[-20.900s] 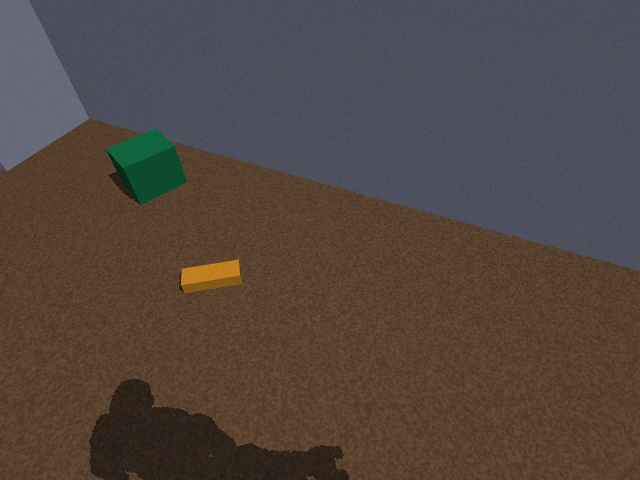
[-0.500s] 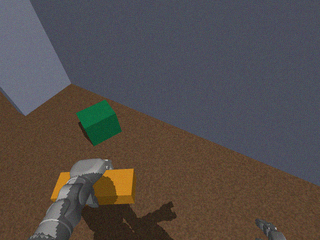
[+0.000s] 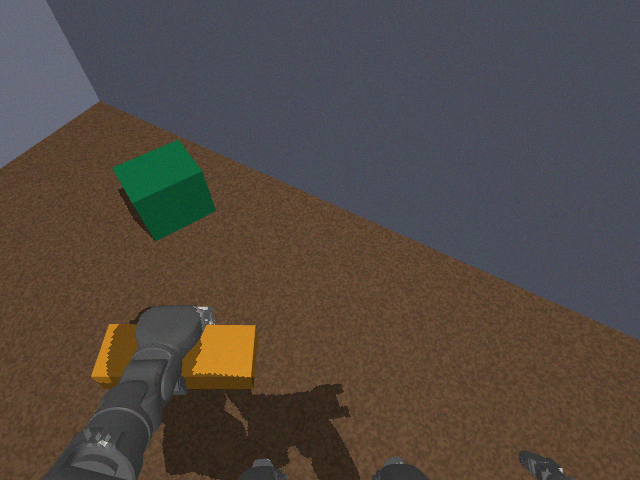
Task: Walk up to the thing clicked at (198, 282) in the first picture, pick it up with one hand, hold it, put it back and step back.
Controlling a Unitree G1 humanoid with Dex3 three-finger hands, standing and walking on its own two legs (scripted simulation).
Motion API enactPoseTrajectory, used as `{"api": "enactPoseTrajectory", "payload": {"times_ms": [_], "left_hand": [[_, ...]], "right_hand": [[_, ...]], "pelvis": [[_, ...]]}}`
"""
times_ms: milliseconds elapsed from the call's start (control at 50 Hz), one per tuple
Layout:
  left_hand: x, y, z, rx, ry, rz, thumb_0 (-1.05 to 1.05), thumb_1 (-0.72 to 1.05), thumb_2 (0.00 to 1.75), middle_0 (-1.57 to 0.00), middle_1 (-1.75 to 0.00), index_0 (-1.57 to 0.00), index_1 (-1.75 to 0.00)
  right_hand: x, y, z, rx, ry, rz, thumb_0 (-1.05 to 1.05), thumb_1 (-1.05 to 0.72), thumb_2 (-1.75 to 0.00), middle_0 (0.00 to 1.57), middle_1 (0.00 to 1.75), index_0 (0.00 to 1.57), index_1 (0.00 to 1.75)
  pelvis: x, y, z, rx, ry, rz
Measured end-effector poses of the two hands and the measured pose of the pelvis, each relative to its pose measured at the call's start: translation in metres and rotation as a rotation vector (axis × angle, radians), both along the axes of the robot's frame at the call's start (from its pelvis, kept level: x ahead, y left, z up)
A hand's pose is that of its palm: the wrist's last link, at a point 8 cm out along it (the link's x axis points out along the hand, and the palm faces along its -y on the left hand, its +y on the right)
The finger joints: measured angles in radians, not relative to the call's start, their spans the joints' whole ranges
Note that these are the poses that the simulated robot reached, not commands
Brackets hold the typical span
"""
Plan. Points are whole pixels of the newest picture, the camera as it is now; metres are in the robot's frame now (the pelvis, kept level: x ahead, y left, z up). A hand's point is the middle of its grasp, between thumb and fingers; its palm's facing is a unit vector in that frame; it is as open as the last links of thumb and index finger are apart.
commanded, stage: crouch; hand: left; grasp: from above
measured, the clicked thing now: (181, 356) +0.33 +0.22 -0.13
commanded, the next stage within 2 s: lower in 1.54 s
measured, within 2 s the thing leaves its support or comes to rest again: neither
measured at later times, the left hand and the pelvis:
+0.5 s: hand (216, 367) +0.38 +0.22 -0.35, palm faces -0.45 +0.02 -0.89, open 10.7 cm; pelvis -0.05 +0.01 -0.21, yaw -2 degrees
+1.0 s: hand (225, 371) +0.41 +0.23 -0.48, palm faces -0.45 -0.01 -0.89, open 10.7 cm; pelvis -0.06 +0.00 -0.32, yaw -4 degrees
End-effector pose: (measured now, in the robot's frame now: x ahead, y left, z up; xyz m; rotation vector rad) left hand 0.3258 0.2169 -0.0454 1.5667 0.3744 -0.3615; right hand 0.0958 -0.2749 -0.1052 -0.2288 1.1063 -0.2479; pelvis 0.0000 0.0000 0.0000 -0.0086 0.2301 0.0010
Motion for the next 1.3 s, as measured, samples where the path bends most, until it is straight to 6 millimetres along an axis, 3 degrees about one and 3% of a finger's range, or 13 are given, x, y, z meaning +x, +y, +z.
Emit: {"api": "enactPoseTrajectory", "payload": {"times_ms": [160, 320, 440, 620, 920, 1300], "left_hand": [[0.027, 0.002, -0.081, 0.015, -0.039, 0.001, -0.01, -0.09, 0.52, -0.65, -0.55, -0.69, -0.52], [0.045, 0.006, -0.161, 0.019, -0.031, 0.023, -0.01, -0.09, 0.53, -0.64, -0.56, -0.68, -0.53], [0.052, 0.006, -0.221, 0.005, 0.0, 0.019, -0.01, -0.09, 0.53, -0.63, -0.57, -0.66, -0.54], [0.066, 0.009, -0.295, -0.013, -0.019, 0.005, -0.01, -0.07, 0.52, -0.62, -0.58, -0.65, -0.56], [0.083, 0.017, -0.368, -0.019, -0.003, 0.029, -0.01, -0.07, 0.52, -0.59, -0.63, -0.62, -0.6], [0.096, 0.015, -0.421, -0.024, 0.006, 0.029, -0.01, -0.06, 0.52, -0.57, -0.66, -0.6, -0.63]], "right_hand": [[-0.054, -0.009, -0.069, -0.058, 0.116, -0.042, 0.0, -0.9, -0.9, 0.21, 0.3, 0.2, 0.3], [-0.095, 0.001, -0.146, -0.053, 0.206, -0.068, 0.01, -0.9, -0.9, 0.21, 0.3, 0.2, 0.3], [-0.105, 0.011, -0.196, -0.032, 0.236, -0.042, 0.0, -0.9, -0.9, 0.21, 0.3, 0.2, 0.3], [-0.102, 0.01, -0.254, -0.03, 0.254, 0.022, 0.0, -0.9, -0.9, 0.21, 0.3, 0.2, 0.3], [-0.11, 0.0, -0.305, -0.037, 0.301, 0.058, 0.0, -0.9, -0.9, 0.21, 0.3, 0.2, 0.3], [-0.148, 0.002, -0.353, -0.007, 0.376, 0.051, 0.0, -0.9, -0.9, 0.21, 0.3, 0.2, 0.3]], "pelvis": [[-0.018, 0.004, -0.069, -0.017, 0.168, -0.004], [-0.036, 0.008, -0.14, -0.029, 0.287, -0.007], [-0.045, 0.008, -0.186, -0.037, 0.352, -0.008], [-0.052, 0.005, -0.247, -0.054, 0.407, -0.009], [-0.056, 0.002, -0.307, -0.068, 0.415, -0.03], [-0.064, 0.0, -0.361, -0.07, 0.379, -0.054]]}}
